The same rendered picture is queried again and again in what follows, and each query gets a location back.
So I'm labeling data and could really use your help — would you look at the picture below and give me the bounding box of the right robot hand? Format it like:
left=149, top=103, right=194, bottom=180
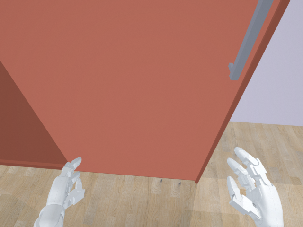
left=227, top=147, right=284, bottom=227

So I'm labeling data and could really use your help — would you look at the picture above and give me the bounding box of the left robot hand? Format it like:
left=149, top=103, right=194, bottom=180
left=46, top=157, right=85, bottom=209

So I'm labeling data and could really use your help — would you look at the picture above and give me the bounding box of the wardrobe door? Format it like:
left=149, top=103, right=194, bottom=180
left=0, top=61, right=68, bottom=165
left=0, top=0, right=280, bottom=180

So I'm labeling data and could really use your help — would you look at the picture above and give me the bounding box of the robot left forearm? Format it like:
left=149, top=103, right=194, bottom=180
left=34, top=204, right=65, bottom=227

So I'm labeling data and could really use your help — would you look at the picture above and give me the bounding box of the handle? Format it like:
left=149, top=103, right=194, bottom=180
left=228, top=0, right=274, bottom=80

